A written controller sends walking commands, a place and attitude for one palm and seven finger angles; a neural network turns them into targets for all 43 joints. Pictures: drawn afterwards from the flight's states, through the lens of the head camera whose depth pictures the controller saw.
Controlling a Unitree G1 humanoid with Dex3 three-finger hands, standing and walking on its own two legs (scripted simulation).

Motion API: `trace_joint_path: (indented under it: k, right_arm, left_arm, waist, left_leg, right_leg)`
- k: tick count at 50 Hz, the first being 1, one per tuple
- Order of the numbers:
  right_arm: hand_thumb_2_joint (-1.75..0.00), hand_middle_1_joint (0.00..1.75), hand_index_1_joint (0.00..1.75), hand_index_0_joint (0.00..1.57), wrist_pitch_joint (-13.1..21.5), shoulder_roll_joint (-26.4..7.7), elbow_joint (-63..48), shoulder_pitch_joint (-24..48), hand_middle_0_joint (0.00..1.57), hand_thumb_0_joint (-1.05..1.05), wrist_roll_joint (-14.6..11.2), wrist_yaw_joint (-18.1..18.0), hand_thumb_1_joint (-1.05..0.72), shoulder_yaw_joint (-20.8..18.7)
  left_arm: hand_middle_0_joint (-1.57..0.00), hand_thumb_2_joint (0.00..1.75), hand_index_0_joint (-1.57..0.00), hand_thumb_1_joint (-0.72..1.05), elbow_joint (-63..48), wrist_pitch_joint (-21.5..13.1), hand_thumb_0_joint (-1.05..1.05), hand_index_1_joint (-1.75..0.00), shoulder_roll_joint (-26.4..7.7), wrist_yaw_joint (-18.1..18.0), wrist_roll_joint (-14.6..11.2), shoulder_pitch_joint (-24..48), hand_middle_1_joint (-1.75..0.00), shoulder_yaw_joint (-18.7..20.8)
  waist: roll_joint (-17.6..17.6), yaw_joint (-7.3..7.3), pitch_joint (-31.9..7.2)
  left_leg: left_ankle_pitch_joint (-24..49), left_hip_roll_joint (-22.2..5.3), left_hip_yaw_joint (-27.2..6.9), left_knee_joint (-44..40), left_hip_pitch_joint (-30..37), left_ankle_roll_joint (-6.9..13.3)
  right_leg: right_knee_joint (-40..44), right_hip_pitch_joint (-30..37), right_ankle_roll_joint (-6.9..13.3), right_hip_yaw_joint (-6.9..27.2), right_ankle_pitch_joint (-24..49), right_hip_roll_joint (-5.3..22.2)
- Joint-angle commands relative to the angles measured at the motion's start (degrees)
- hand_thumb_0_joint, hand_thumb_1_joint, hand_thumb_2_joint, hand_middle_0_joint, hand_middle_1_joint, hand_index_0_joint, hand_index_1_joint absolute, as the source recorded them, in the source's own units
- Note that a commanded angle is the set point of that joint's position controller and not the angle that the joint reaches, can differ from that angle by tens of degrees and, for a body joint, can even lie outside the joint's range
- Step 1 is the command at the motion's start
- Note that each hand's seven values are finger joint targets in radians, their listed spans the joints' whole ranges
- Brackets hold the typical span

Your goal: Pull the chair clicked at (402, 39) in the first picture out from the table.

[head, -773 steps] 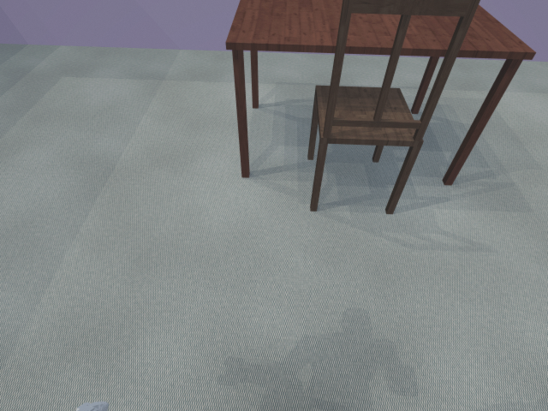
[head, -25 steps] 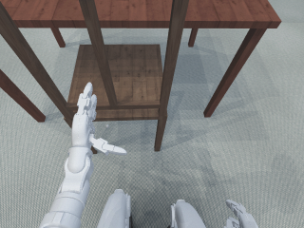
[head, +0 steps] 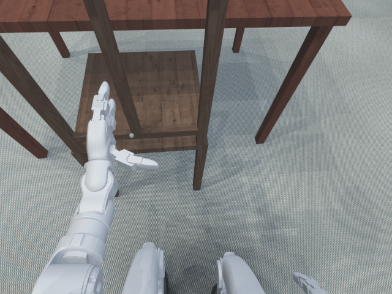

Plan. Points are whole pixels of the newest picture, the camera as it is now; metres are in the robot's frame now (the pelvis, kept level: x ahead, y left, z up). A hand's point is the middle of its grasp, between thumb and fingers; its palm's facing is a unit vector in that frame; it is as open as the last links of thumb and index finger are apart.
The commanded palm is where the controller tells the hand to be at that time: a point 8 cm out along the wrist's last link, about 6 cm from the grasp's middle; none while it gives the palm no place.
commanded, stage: push the fingers through the gap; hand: left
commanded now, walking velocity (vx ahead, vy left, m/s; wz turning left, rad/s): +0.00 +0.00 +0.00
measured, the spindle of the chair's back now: (120, 82) +0.53 +0.15 +0.07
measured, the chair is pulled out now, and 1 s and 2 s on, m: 0.00 0.00 0.00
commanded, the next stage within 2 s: hook a spindle and tug to test in 1.00 s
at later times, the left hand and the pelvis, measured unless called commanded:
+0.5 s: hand (131, 115) +0.47 +0.13 +0.03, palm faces +0.10 -0.99 -0.03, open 16.9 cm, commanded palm +0.45 +0.18 +0.03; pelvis +0.00 +0.00 -0.01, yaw +0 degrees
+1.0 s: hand (134, 108) +0.49 +0.13 +0.03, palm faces +0.10 -0.99 -0.03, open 16.9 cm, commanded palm +0.46 +0.17 +0.03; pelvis +0.01 +0.00 -0.01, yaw -1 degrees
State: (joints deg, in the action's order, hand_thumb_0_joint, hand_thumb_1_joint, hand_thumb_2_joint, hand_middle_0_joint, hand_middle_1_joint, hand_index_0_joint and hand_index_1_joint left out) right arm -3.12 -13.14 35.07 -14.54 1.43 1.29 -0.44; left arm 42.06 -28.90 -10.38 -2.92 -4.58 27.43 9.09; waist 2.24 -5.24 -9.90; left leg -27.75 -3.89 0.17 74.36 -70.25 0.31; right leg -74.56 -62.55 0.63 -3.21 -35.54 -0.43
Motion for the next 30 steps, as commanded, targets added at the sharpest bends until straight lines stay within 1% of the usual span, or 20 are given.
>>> trace_joint_path:
  k: [1, 2, 3, 4, 6, 7, 10, 11, 13, 14, 15, 17, 18, 20, 21, 22, 26, 27, 28, 30]
  right_arm:
    - [-0.90, 0.30, 0.30, 0.20, 1.4, -8.8, -4.4, -4.7, 0.20, 0.00, 0.2, -0.6, -0.90, -3.1]
    - [-0.90, 0.30, 0.30, 0.20, 1.5, -9.0, -4.2, -4.9, 0.20, 0.00, 0.3, -0.7, -0.90, -3.2]
    - [-0.90, 0.30, 0.30, 0.20, 1.5, -8.9, -4.0, -5.1, 0.20, 0.00, 0.4, -0.7, -0.90, -3.2]
    - [-0.90, 0.30, 0.30, 0.20, 1.5, -8.8, -4.1, -5.3, 0.20, 0.00, 0.5, -0.5, -0.90, -3.3]
    - [-0.90, 0.30, 0.30, 0.20, 1.4, -8.8, -3.8, -5.8, 0.20, 0.00, 0.6, -0.4, -0.90, -3.4]
    - [-0.90, 0.30, 0.30, 0.20, 1.3, -9.1, -3.7, -6.2, 0.20, 0.00, 0.6, -0.3, -0.90, -3.4]
    - [-0.90, 0.30, 0.30, 0.20, 0.8, -8.8, -3.3, -6.5, 0.20, 0.00, 0.7, 0.0, -0.90, -3.5]
    - [-0.90, 0.30, 0.30, 0.20, 0.6, -9.1, -3.3, -6.8, 0.20, 0.00, 0.6, 0.0, -0.90, -3.6]
    - [-0.90, 0.30, 0.30, 0.20, 0.4, -9.0, -3.2, -6.8, 0.20, 0.00, 0.7, 0.0, -0.90, -3.4]
    - [-0.90, 0.30, 0.30, 0.20, 0.3, -9.1, -2.9, -7.1, 0.20, 0.00, 0.7, -0.1, -0.90, -3.3]
    - [-0.90, 0.30, 0.30, 0.20, 0.2, -9.1, -2.7, -7.1, 0.20, 0.00, 0.8, -0.2, -0.90, -3.3]
    - [-0.90, 0.30, 0.30, 0.20, 0.4, -9.2, -2.9, -7.4, 0.20, 0.00, 0.9, -0.3, -0.90, -3.3]
    - [-0.90, 0.30, 0.30, 0.20, 0.3, -9.0, -2.6, -7.4, 0.20, 0.00, 1.0, -0.2, -0.90, -3.2]
    - [-0.90, 0.30, 0.30, 0.20, 0.3, -9.1, -2.4, -7.8, 0.20, 0.00, 1.2, -0.2, -0.90, -3.3]
    - [-0.90, 0.30, 0.30, 0.20, 0.2, -9.0, -2.3, -7.8, 0.20, 0.00, 1.3, -0.1, -0.90, -3.2]
    - [-0.90, 0.30, 0.30, 0.20, 0.2, -9.1, -2.2, -8.2, 0.20, 0.00, 1.1, 0.0, -0.90, -3.2]
    - [-0.90, 0.30, 0.30, 0.20, -0.6, -9.7, -1.6, -9.0, 0.20, 0.00, 1.4, 0.0, -0.90, -3.2]
    - [-0.90, 0.30, 0.30, 0.20, -0.6, -9.7, -1.7, -9.3, 0.20, 0.00, 1.4, 0.0, -0.90, -3.2]
    - [-0.90, 0.30, 0.30, 0.20, -0.7, -9.8, -1.7, -9.5, 0.20, 0.00, 1.6, 0.0, -0.90, -3.3]
    - [-0.90, 0.30, 0.30, 0.20, -1.0, -9.5, -1.7, -9.7, 0.20, 0.00, 1.7, 0.3, -0.90, -3.4]
  left_arm:
    - [-0.06, 0.30, -0.06, -0.50, -7.9, -4.0, 0.00, -0.08, -7.9, -0.5, 0.3, 21.3, -0.08, 2.7]
    - [-0.06, 0.30, -0.06, -0.50, -8.0, -4.5, 0.00, -0.08, -8.6, -0.6, 0.6, 23.0, -0.08, 3.1]
    - [-0.06, 0.30, -0.06, -0.50, -8.7, -4.9, 0.00, -0.08, -8.5, -0.6, 0.6, 24.4, -0.08, 3.2]
    - [-0.06, 0.30, -0.06, -0.50, -8.7, -5.2, 0.00, -0.08, -8.6, -0.6, 0.6, 24.0, -0.08, 3.4]
    - [-0.06, 0.30, -0.06, -0.50, -7.7, -5.3, 0.00, -0.08, -8.0, -0.4, 0.5, 23.3, -0.08, 3.3]
    - [-0.06, 0.30, -0.06, -0.50, -7.3, -5.4, 0.00, -0.08, -9.0, -0.3, 0.7, 23.8, -0.08, 3.8]
    - [-0.06, 0.30, -0.06, -0.50, -5.7, -5.1, 0.00, -0.08, -7.5, -0.1, 1.0, 25.1, -0.08, 2.6]
    - [-0.06, 0.30, -0.06, -0.50, -5.1, -5.0, 0.00, -0.08, -9.2, -0.3, 1.0, 24.5, -0.08, 4.4]
    - [-0.06, 0.30, -0.06, -0.50, -3.3, -4.8, 0.00, -0.08, -8.5, -0.1, 0.9, 26.1, -0.08, 3.9]
    - [-0.06, 0.30, -0.06, -0.50, -1.3, -4.8, 0.00, -0.08, -10.4, -0.1, 0.8, 26.7, -0.08, 5.7]
    - [-0.06, 0.30, -0.06, -0.50, -0.9, -5.1, 0.00, -0.08, -11.3, -0.1, 1.2, 28.7, -0.08, 6.0]
    - [-0.06, 0.30, -0.06, -0.50, -2.7, -6.3, 0.00, -0.08, -12.7, 0.1, 1.3, 31.3, -0.08, 6.9]
    - [-0.06, 0.30, -0.06, -0.50, -1.2, -6.4, 0.00, -0.08, -12.2, 0.2, 1.3, 31.5, -0.08, 6.9]
    - [-0.06, 0.30, -0.06, -0.50, -0.4, -6.9, 0.00, -0.08, -12.9, 0.6, 1.5, 32.4, -0.08, 7.3]
    - [-0.06, 0.30, -0.06, -0.50, 0.6, -6.8, 0.00, -0.08, -12.3, 0.8, 1.5, 32.5, -0.08, 6.9]
    - [-0.06, 0.30, -0.06, -0.50, 1.5, -6.8, 0.00, -0.08, -11.5, 1.2, 1.6, 34.0, -0.08, 5.8]
    - [-0.06, 0.30, -0.06, -0.50, 5.4, -5.9, 0.00, -0.08, -14.3, 1.2, 2.0, 36.9, -0.08, 8.1]
    - [-0.06, 0.30, -0.06, -0.50, 4.9, -6.1, 0.00, -0.08, -13.9, 1.2, 2.0, 38.5, -0.08, 7.6]
    - [-0.06, 0.30, -0.06, -0.50, 4.1, -6.3, 0.00, -0.08, -14.2, 1.0, 2.2, 39.1, -0.08, 8.0]
    - [-0.06, 0.30, -0.06, -0.50, 3.7, -6.4, 0.00, -0.08, -13.5, 1.0, 2.2, 39.4, -0.08, 7.5]
  waist:
    - [-1.1, -1.98, -23.0]
    - [0.1, -2.26, -23.7]
    - [1.0, -2.10, -24.9]
    - [1.3, -1.63, -26.1]
    - [1.4, -1.71, -26.9]
    - [1.5, -1.91, -27.2]
    - [1.8, -2.43, -25.8]
    - [0.3, -2.14, -26.1]
    - [0.1, -2.83, -25.0]
    - [-1.2, -2.76, -23.6]
    - [-1.2, -3.33, -23.4]
    - [1.4, -2.78, -26.2]
    - [2.1, -2.98, -26.1]
    - [1.7, -3.17, -26.4]
    - [1.5, -3.43, -26.5]
    - [1.9, -4.16, -26.2]
    - [1.4, -4.36, -25.9]
    - [2.4, -4.69, -26.6]
    - [3.9, -4.26, -28.6]
    - [4.1, -4.22, -29.7]
  left_leg:
    - [12.2, 2.6, -2.0, -7.3, 23.3, 0.9]
    - [12.5, 2.5, -2.2, -7.0, 24.1, 0.9]
    - [13.2, 2.6, -2.1, -7.0, 25.1, 0.8]
    - [14.0, 2.6, -2.1, -7.1, 25.5, 0.8]
    - [16.0, 2.6, -1.9, -6.8, 26.1, 0.7]
    - [16.6, 2.4, -2.3, -6.8, 26.5, 0.7]
    - [16.1, 2.5, -2.0, -6.8, 26.1, 0.7]
    - [16.1, 2.4, -2.0, -6.8, 25.6, 0.7]
    - [14.7, 2.6, -1.7, -6.7, 24.3, 0.9]
    - [13.6, 2.7, -1.6, -6.5, 22.4, 1.1]
    - [12.9, 2.7, -1.5, -6.2, 21.5, 1.2]
    - [14.1, 2.7, -1.6, -5.9, 23.2, 1.1]
    - [14.4, 2.7, -1.5, -5.9, 23.7, 1.1]
    - [15.0, 2.6, -1.6, -5.6, 23.8, 1.1]
    - [14.8, 2.6, -1.5, -5.3, 23.2, 1.2]
    - [14.8, 2.5, -1.8, -5.4, 23.8, 1.2]
    - [13.6, 2.6, -1.9, -4.7, 21.9, 1.3]
    - [14.6, 2.5, -2.3, -4.8, 23.2, 1.3]
    - [16.0, 2.4, -2.5, -4.8, 24.9, 1.1]
    - [17.6, 2.3, -2.6, -4.5, 26.1, 1.0]
  right_leg:
    - [12.5, 4.9, 0.6, 1.4, 17.1, -1.3]
    - [12.0, 3.7, 0.6, 1.4, 17.0, -1.4]
    - [12.0, 3.9, 0.6, 1.4, 17.6, -1.3]
    - [11.9, 4.8, 0.7, 1.5, 18.2, -1.3]
    - [11.7, 5.4, 0.7, 1.4, 20.4, -1.4]
    - [11.2, 4.8, 0.8, 1.2, 20.6, -1.5]
    - [11.8, 4.4, 0.7, 1.2, 20.5, -1.5]
    - [11.7, 4.9, 0.7, 1.3, 20.7, -1.6]
    - [12.1, 4.4, 0.5, 1.5, 19.7, -1.5]
    - [12.3, 5.0, 0.4, 1.7, 19.2, -1.5]
    - [12.4, 4.9, 0.3, 2.1, 19.0, -1.5]
    - [11.4, 4.6, 0.5, 2.2, 19.5, -1.4]
    - [11.6, 4.2, 0.5, 2.1, 19.5, -1.4]
    - [11.4, 4.0, 0.5, 2.2, 20.0, -1.6]
    - [11.5, 4.3, 0.4, 2.2, 20.1, -1.6]
    - [11.2, 3.1, 0.5, 2.0, 19.7, -1.6]
    - [11.3, 2.6, 0.4, 2.0, 18.4, -1.6]
    - [10.9, 1.8, 0.5, 1.9, 18.6, -1.7]
    - [10.5, 1.3, 0.6, 1.6, 19.2, -1.6]
    - [10.3, 1.5, 0.7, 1.5, 20.4, -1.7]
